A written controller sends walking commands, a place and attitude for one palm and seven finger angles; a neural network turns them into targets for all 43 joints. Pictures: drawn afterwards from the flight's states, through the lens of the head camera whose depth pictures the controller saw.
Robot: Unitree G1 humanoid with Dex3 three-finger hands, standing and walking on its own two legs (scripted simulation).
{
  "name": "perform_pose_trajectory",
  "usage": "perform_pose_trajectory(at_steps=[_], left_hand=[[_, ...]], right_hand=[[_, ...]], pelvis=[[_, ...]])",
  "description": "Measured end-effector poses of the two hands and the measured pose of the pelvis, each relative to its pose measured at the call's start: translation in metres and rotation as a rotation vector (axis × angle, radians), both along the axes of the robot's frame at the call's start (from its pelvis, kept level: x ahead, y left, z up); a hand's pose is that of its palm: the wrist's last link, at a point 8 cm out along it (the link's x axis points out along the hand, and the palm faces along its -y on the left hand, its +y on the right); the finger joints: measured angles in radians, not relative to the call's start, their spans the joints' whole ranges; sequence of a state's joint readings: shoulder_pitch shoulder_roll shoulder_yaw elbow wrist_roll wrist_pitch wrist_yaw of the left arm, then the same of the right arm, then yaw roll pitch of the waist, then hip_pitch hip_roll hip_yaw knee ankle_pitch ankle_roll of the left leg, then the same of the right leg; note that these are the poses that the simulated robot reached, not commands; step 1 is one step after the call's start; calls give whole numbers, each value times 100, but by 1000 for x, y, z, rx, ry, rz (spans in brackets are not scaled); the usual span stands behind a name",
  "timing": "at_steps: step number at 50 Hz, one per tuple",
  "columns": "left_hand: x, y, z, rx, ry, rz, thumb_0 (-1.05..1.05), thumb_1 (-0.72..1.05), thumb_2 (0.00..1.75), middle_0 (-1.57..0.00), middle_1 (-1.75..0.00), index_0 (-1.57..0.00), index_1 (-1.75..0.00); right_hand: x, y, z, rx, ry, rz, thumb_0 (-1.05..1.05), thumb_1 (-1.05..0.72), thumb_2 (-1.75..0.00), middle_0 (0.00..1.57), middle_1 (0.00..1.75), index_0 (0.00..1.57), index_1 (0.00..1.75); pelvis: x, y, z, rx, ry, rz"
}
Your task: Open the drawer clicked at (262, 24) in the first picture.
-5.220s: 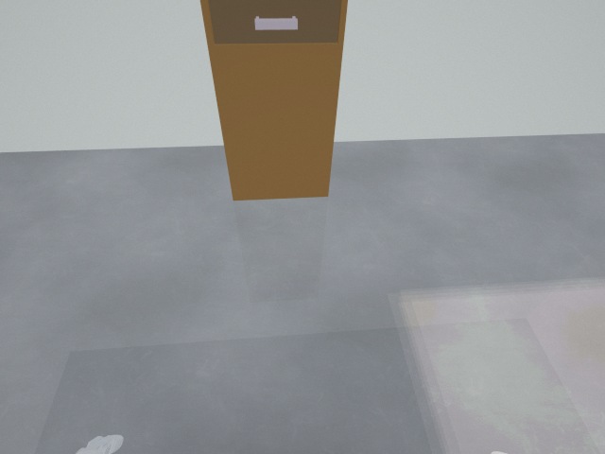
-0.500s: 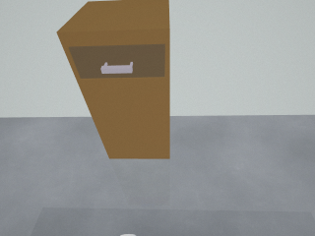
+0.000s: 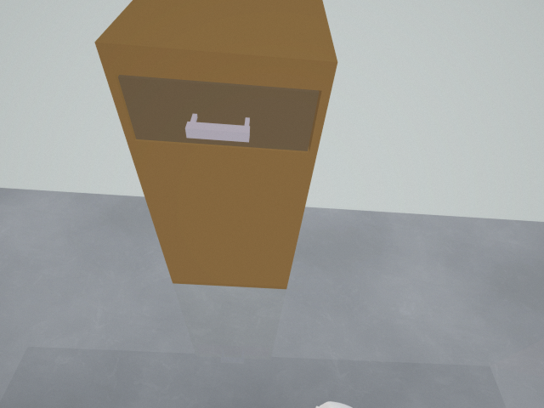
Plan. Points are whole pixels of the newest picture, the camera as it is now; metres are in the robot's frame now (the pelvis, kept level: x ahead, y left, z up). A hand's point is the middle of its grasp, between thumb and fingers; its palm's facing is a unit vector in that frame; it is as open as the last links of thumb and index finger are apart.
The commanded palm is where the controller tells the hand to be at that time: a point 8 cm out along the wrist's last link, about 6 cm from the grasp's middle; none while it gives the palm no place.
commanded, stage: take the last steps up to it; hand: left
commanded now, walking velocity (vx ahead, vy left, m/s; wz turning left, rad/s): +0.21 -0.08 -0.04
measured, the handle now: (219, 125) +0.66 +0.16 +0.04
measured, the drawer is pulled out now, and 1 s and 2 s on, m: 0.00 0.00 0.00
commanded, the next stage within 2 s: come to a stop and stand still in 0.16 s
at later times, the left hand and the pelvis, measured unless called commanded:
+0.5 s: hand (215, 362) +0.23 +0.11 -0.17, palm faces +0.02 -0.98 -0.21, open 7.2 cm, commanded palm none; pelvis +0.12 -0.06 -0.01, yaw +0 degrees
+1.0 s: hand out of the picture +0.08 +0.23 -0.18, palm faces +0.05 -0.96 -0.28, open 7.4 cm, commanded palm none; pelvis +0.07 +0.03 -0.02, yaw -1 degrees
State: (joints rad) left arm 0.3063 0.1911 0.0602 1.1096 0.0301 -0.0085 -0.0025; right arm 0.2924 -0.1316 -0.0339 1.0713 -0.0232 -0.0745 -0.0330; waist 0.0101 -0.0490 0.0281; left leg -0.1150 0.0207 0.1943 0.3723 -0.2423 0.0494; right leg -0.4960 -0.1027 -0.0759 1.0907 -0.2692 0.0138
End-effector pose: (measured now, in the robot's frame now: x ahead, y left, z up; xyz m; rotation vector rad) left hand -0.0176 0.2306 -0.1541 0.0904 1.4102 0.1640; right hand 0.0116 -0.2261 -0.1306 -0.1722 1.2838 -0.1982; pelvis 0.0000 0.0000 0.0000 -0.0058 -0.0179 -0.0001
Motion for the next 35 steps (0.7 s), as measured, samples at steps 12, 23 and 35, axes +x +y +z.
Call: perform_pose_trajectory(at_steps=[12, 23, 35], left_hand=[[202, -28, 14, 40, -237, -154, 0, 91, 90, -20, -30, -20, -30], [241, -77, 10, 49, -264, -103, -1, 92, 90, -21, -30, -21, -30], [180, -20, 5, 95, -182, -28, -1, 91, 90, -21, -30, -21, -30]], right_hand=[[-34, 16, -20, 127, 270, -144, 1, -91, -90, 20, 30, 20, 30], [55, -37, -40, 105, 241, -114, 1, -91, -90, 20, 30, 20, 30], [166, -44, -19, 12, -60, 48, 0, -91, -90, 20, 30, 19, 30]], pelvis=[[77, -24, -9, 18, -8, -21], [121, -56, -16, 11, -18, 2], [94, -31, -15, 9, 2, 8]])
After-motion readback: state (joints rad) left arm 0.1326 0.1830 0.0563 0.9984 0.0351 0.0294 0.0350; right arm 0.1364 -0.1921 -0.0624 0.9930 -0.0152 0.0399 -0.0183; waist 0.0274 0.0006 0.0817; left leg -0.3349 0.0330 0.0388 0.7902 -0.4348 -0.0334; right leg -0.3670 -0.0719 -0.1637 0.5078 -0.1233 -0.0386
